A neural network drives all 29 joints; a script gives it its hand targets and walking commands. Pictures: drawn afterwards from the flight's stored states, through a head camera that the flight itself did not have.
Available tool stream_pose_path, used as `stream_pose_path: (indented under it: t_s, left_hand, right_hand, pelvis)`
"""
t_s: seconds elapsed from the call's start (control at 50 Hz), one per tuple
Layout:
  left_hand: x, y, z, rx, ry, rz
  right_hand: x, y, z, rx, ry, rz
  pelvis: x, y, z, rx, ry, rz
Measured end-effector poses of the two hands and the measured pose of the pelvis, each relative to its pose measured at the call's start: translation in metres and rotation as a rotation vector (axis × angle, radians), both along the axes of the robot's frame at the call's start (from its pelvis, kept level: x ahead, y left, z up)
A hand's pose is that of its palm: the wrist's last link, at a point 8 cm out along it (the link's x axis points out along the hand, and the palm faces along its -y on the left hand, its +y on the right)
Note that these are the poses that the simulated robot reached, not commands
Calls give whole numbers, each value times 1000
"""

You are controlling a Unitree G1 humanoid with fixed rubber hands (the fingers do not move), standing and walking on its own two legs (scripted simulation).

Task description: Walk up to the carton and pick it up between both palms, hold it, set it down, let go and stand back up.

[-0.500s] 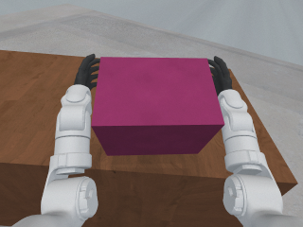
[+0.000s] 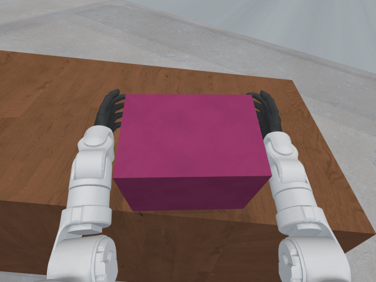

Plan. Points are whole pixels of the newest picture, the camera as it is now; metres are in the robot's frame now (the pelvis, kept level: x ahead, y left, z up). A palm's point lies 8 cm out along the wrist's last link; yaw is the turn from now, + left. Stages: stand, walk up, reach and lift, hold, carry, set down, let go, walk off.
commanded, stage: set down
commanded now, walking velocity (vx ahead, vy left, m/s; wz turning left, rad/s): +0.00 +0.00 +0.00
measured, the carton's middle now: (189, 155) +0.34 +0.00 +0.11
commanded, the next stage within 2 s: none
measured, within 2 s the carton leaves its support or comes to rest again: neither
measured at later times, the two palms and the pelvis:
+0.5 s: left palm (114, 137) +0.40 +0.17 +0.10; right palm (261, 141) +0.39 -0.18 +0.11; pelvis +0.00 +0.00 +0.00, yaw +0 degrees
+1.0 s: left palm (116, 145) +0.41 +0.17 +0.06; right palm (255, 146) +0.40 -0.18 +0.08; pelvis +0.01 +0.00 +0.00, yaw +0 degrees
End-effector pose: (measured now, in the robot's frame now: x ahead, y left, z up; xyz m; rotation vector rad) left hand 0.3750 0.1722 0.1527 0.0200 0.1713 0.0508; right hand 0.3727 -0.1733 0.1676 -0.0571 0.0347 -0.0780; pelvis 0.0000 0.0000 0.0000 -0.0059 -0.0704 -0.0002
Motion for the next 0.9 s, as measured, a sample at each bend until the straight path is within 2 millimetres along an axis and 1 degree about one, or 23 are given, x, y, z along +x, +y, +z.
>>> stream_pose_path:
  t_s: [0.06, 0.1, 0.12, 0.16, 0.26, 0.28, 0.3, 0.32, 0.34, 0.38, 0.48, 0.52, 0.54, 0.58, 0.64, 0.7, 0.72, 0.74, 0.76, 0.8, 0.84, 0.9]
  left_hand:
    - [-2, 1, -28, -2, 75, 1]
    - [-1, 2, -36, 3, 81, 5]
    - [0, 2, -35, 10, 67, 9]
    - [4, 2, -23, 20, 3, 29]
    - [10, -4, 37, 44, -190, 48]
    - [12, -7, 44, 44, -200, 44]
    - [15, -9, 47, 40, -191, 35]
    - [18, -11, 46, 38, -164, 21]
    - [20, -13, 42, 34, -124, 7]
    - [24, -14, 23, 33, -26, -13]
    - [23, -7, -42, 27, 144, -7]
    - [23, -3, -62, 29, 160, 1]
    - [23, -1, -67, 32, 150, 9]
    - [26, 2, -63, 25, 88, 39]
    - [35, 2, -34, 11, -47, 68]
    - [43, -2, -1, 8, -141, 64]
    - [46, -4, 6, 5, -154, 58]
    - [48, -7, 10, -3, -150, 51]
    - [51, -9, 10, -8, -128, 41]
    - [52, -12, -1, -10, -49, 19]
    - [49, -11, -24, -3, 50, 6]
    - [40, -7, -65, -1, 171, 10]
  right_hand:
    - [0, 1, -25, 1, 70, -1]
    - [1, 2, -33, 2, 77, 1]
    - [2, 2, -33, 3, 63, 2]
    - [7, 2, -23, 6, 3, 8]
    - [12, -4, 28, -5, -188, 14]
    - [12, -6, 34, -8, -198, 13]
    - [13, -9, 35, -11, -188, 9]
    - [13, -12, 32, -13, -160, 3]
    - [14, -13, 26, -12, -121, -1]
    - [15, -14, 5, -15, -25, -5]
    - [19, -8, -51, -7, 141, 7]
    - [23, -4, -63, -6, 156, 13]
    - [25, -1, -65, -5, 145, 17]
    - [32, 2, -57, -6, 86, 29]
    - [41, 3, -27, -34, -46, 41]
    - [45, 0, 4, -54, -138, 37]
    - [46, -3, 11, -61, -151, 32]
    - [46, -6, 14, -66, -146, 26]
    - [47, -8, 12, -70, -124, 19]
    - [45, -11, -2, -73, -45, 11]
    - [42, -11, -27, -64, 55, 9]
    - [34, -8, -67, -46, 173, 12]
  pelvis:
    - [-6, 1, 0, -1, -8, 0]
    - [-8, 1, 0, -1, -6, 0]
    - [-7, 1, 0, -1, 4, 0]
    - [-4, 1, 1, -1, 37, 0]
    - [9, 0, 0, 0, 86, -1]
    - [11, 0, 0, 0, 80, -1]
    - [11, 0, 0, 1, 68, 0]
    - [10, -1, 0, 1, 53, 0]
    - [10, -1, 0, 1, 40, 0]
    - [8, -1, 0, 1, 26, 0]
    - [1, -1, 0, 0, 17, 0]
    - [2, 0, 0, 0, 34, 0]
    - [3, 0, 1, 0, 55, 0]
    - [9, 0, 1, 0, 111, -1]
    - [20, 0, 1, 0, 179, -1]
    - [29, -1, 1, 2, 190, -2]
    - [30, -1, 1, 2, 180, -2]
    - [29, -2, 0, 2, 163, -1]
    - [28, -2, 0, 2, 143, -2]
    - [24, -2, 0, 1, 104, -2]
    - [20, -1, 0, 0, 84, -2]
    - [13, -1, 0, 0, 75, -2]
